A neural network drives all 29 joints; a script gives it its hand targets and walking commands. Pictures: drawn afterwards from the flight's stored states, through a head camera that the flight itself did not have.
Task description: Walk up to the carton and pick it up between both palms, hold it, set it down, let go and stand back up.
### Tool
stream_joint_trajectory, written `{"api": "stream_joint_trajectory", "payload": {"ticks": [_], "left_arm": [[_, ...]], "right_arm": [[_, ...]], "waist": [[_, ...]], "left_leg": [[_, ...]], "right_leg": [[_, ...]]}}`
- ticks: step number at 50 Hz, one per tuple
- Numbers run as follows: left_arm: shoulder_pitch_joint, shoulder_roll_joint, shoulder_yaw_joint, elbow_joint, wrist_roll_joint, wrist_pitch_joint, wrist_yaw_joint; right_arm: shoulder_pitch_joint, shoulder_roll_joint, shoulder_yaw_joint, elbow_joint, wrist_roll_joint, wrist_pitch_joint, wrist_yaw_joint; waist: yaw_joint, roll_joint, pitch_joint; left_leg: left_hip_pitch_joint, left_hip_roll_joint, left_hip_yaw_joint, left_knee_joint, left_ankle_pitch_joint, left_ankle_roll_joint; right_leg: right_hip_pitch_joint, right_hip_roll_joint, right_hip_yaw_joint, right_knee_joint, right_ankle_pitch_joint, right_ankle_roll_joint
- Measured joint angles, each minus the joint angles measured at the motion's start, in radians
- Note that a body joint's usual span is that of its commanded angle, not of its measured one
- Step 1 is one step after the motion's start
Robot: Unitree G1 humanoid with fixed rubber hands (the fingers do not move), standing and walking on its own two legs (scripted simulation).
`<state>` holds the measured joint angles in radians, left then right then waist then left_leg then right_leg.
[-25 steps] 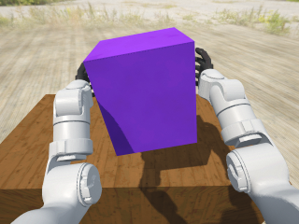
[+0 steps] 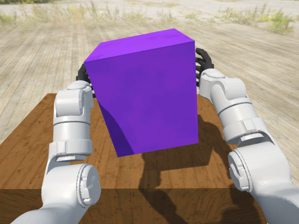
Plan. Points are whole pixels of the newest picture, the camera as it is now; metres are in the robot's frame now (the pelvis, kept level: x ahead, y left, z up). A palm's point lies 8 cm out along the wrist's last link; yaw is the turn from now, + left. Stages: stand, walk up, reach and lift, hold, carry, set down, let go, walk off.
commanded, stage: hold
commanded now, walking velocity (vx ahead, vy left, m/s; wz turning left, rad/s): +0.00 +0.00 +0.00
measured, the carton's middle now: (147, 90) +0.39 -0.01 +0.25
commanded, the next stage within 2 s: none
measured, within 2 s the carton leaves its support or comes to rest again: neither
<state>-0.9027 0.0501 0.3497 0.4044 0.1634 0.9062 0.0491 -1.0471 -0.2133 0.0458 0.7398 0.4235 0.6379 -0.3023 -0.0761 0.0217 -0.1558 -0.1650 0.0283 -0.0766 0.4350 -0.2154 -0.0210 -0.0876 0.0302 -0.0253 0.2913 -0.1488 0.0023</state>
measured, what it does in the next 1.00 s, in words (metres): stands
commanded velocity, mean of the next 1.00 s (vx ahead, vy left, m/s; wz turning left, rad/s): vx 0.00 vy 0.00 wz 0.00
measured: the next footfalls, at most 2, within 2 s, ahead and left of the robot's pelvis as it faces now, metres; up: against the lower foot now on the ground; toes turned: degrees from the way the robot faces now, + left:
none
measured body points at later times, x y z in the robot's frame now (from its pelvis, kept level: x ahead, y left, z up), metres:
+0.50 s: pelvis +0.00 +0.00 +0.00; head -0.09 +0.01 +0.44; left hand +0.38 +0.14 +0.28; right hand +0.38 -0.16 +0.30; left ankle +0.02 +0.13 -0.75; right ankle +0.01 -0.12 -0.75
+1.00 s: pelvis +0.00 +0.00 +0.00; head -0.09 +0.01 +0.44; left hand +0.39 +0.15 +0.27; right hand +0.39 -0.16 +0.30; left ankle +0.02 +0.13 -0.75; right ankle +0.01 -0.12 -0.75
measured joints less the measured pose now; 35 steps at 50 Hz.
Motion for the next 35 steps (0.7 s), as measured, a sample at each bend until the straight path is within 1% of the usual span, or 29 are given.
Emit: {"api": "stream_joint_trajectory", "payload": {"ticks": [6,12,17,21,25,31,35], "left_arm": [[0.015,-0.004,-0.002,-0.029,-0.003,0.008,0.002],[0.030,-0.010,-0.012,-0.067,-0.003,0.016,0.006],[0.007,-0.012,0.007,-0.029,0.006,0.021,0.002],[0.007,-0.010,0.001,-0.042,0.005,0.018,0.002],[-0.005,-0.014,0.012,-0.028,0.012,0.021,0.002],[-0.041,-0.007,0.036,0.040,0.013,0.006,-0.001],[-0.053,0.009,0.020,0.059,0.004,0.001,0.000]], "right_arm": [[0.023,-0.001,0.011,-0.038,0.008,0.009,-0.011],[0.041,0.002,-0.007,-0.076,0.010,0.016,-0.014],[0.030,0.004,-0.013,-0.050,0.000,0.028,-0.011],[0.032,-0.005,0.003,-0.065,0.005,0.025,-0.011],[0.014,-0.004,-0.006,-0.039,0.006,0.027,-0.008],[-0.021,-0.001,-0.015,0.016,-0.010,0.027,-0.004],[-0.037,-0.001,-0.015,0.037,-0.011,0.021,-0.001]], "waist": [[-0.002,0.007,0.001],[-0.009,0.012,0.001],[-0.008,0.008,-0.004],[-0.006,0.010,-0.011],[-0.004,0.010,-0.010],[0.007,0.005,-0.018],[0.009,0.004,-0.027]], "left_leg": [[0.001,-0.002,-0.004,0.005,-0.005,0.002],[0.004,-0.005,-0.009,0.010,-0.009,0.003],[0.011,-0.006,-0.002,0.002,-0.007,0.005],[0.008,-0.005,0.001,0.001,-0.006,0.005],[0.012,-0.005,0.001,0.001,-0.005,0.005],[0.005,-0.006,0.003,-0.004,0.001,0.005],[-0.010,-0.007,-0.003,-0.006,0.005,0.003]], "right_leg": [[0.005,0.000,0.001,-0.002,-0.003,0.002],[0.013,0.000,0.002,-0.004,-0.004,0.004],[0.011,-0.001,0.012,0.001,-0.006,0.005],[0.008,0.001,0.018,-0.003,-0.002,0.005],[0.012,0.002,0.021,-0.003,-0.001,0.004],[-0.002,0.002,0.027,0.005,-0.001,0.003],[-0.015,0.002,0.023,0.003,0.002,0.002]]}}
